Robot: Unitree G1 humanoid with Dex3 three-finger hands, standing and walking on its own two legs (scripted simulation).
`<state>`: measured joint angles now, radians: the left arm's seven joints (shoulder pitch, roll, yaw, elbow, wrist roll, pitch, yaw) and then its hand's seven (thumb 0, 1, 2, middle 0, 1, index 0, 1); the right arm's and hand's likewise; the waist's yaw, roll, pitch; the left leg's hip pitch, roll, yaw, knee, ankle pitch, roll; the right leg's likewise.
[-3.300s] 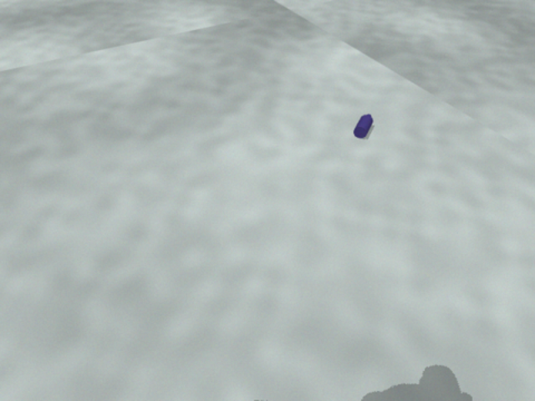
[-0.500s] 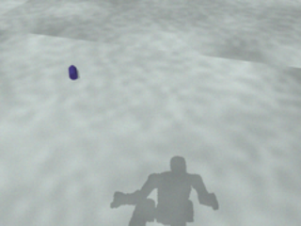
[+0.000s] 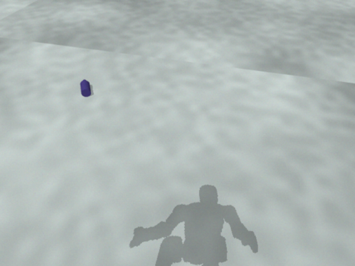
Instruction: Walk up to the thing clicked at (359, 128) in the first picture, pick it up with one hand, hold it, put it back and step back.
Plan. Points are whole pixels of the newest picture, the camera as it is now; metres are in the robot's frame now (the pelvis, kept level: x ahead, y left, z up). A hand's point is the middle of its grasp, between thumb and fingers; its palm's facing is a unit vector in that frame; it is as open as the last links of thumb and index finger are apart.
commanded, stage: stand
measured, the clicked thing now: (85, 86) +1.69 +0.81 -0.74
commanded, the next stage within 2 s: none
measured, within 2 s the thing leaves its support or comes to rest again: neither
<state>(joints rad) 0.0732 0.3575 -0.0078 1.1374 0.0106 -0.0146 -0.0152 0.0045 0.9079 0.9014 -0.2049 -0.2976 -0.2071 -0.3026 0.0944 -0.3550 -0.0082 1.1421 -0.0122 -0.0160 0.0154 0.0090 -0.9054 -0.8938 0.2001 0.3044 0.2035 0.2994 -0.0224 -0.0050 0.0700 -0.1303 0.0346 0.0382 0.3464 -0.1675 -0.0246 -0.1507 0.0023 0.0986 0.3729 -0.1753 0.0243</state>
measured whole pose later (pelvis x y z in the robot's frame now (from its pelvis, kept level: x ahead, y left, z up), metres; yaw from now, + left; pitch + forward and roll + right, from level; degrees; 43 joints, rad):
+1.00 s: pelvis +0.01 +0.00 +0.00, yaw +2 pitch -2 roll +0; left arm 0.11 0.36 -0.01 1.13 0.01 -0.01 -0.01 0.00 0.91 0.90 -0.20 -0.30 -0.21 -0.30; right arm 0.11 -0.35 -0.01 1.14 -0.01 -0.01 0.02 0.01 -0.91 -0.89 0.20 0.30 0.20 0.30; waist -0.01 0.00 0.07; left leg -0.13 0.03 0.01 0.34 -0.17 -0.02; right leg -0.13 0.00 0.07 0.34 -0.18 0.02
